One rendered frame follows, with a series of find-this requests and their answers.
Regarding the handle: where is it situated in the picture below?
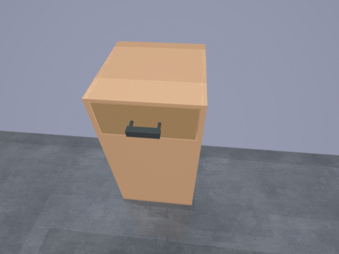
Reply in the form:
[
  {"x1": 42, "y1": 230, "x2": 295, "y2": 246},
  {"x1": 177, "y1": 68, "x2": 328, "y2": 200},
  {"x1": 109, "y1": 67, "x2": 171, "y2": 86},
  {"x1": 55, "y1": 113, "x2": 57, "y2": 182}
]
[{"x1": 125, "y1": 121, "x2": 161, "y2": 139}]

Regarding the drawer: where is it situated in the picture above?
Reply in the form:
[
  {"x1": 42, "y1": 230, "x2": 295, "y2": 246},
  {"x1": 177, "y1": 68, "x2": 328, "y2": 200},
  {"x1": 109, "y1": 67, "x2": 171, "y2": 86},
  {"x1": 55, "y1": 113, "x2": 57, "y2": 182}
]
[{"x1": 90, "y1": 102, "x2": 199, "y2": 140}]

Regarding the cabinet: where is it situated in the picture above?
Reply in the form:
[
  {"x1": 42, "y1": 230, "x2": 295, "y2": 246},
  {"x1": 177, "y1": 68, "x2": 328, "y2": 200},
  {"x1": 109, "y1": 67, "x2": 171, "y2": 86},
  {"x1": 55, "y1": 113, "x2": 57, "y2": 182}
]
[{"x1": 82, "y1": 41, "x2": 208, "y2": 205}]

